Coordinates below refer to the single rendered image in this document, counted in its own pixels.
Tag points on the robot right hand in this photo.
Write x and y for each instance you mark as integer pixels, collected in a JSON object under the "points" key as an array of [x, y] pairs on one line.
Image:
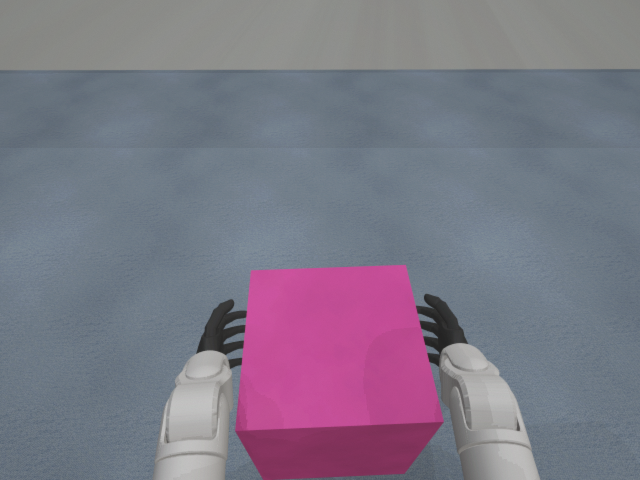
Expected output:
{"points": [[446, 327]]}

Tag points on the carton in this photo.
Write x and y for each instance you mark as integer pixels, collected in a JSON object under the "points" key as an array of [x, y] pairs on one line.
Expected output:
{"points": [[335, 377]]}

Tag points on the robot left hand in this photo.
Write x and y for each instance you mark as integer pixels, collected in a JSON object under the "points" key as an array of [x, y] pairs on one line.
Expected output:
{"points": [[215, 334]]}

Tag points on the left robot forearm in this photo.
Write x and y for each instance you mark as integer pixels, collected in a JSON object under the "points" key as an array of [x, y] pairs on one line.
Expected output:
{"points": [[194, 430]]}

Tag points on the right robot forearm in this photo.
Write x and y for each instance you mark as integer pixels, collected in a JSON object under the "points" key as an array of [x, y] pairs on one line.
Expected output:
{"points": [[489, 431]]}

